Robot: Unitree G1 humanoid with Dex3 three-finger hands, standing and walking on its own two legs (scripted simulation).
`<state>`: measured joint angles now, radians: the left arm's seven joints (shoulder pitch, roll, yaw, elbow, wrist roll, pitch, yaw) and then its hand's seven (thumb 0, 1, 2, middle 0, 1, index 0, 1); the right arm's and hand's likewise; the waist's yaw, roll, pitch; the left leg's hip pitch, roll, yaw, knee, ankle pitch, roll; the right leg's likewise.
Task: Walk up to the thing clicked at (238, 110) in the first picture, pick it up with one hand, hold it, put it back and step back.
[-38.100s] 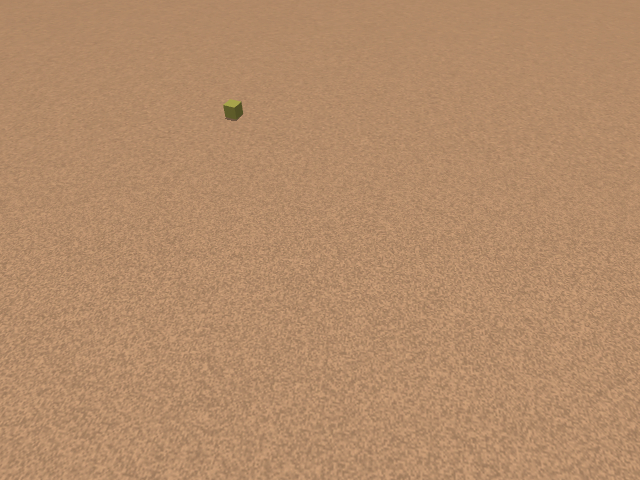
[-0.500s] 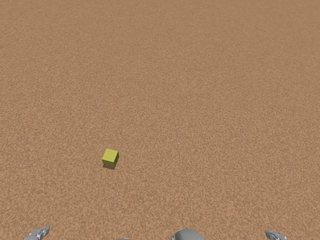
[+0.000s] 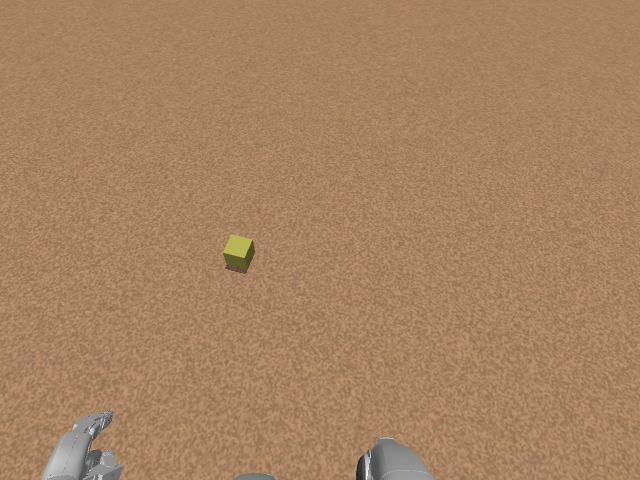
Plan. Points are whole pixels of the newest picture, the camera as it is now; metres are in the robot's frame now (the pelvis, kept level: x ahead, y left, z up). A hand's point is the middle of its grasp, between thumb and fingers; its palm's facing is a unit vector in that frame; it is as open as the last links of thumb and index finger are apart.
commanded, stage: step back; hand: left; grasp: from above
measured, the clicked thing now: (239, 251) +0.84 +0.27 -0.71
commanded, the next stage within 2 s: stand in 1.50 s
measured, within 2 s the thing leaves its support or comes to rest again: neither
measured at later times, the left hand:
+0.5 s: hand out of the picture -0.08 +0.23 -0.12, palm faces -0.05 -0.91 -0.41, open 7.4 cm
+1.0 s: hand out of the picture -0.05 +0.23 -0.13, palm faces +0.01 -0.92 -0.39, open 7.4 cm
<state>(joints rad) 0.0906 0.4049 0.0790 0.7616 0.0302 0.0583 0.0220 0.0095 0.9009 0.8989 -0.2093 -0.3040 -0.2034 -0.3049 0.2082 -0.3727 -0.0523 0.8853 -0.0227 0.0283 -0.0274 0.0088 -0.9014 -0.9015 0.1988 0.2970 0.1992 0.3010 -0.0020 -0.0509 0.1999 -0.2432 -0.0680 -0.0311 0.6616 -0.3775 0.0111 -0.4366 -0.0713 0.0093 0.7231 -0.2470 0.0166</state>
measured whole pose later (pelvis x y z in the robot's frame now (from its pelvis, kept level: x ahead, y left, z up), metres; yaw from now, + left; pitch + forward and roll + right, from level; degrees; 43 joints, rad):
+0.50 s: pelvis -0.15 -0.04 +0.02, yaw -5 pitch -3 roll +2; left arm 0.25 0.35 0.06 0.94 0.05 0.03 0.00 0.01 0.90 0.90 -0.21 -0.30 -0.20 -0.30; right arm 0.17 -0.41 -0.06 0.90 -0.02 0.05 -0.01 0.01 -0.90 -0.90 0.20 0.30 0.20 0.30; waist 0.04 0.02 0.07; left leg -0.46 -0.06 -0.11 0.97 -0.44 0.00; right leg -0.22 -0.01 0.05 0.63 -0.37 -0.02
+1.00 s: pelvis -0.15 -0.04 +0.01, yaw +0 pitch -3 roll -1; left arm 0.16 0.39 0.07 0.96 0.02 -0.03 -0.01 0.01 0.91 0.90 -0.21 -0.30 -0.20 -0.30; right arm 0.26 -0.38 -0.06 0.97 -0.02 -0.01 0.00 0.01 -0.90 -0.90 0.20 0.30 0.20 0.30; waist -0.01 0.01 0.09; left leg -0.20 0.02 -0.07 0.65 -0.40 -0.02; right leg -0.30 0.00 -0.05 0.58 -0.22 -0.02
